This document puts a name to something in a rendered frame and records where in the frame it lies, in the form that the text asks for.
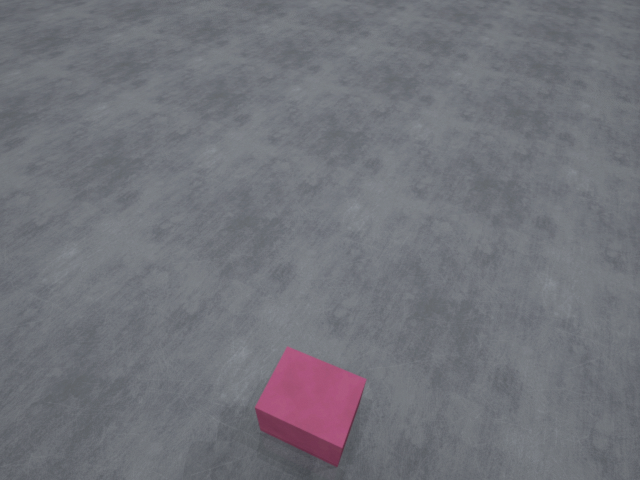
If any carton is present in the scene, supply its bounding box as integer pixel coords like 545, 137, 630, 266
255, 346, 367, 467

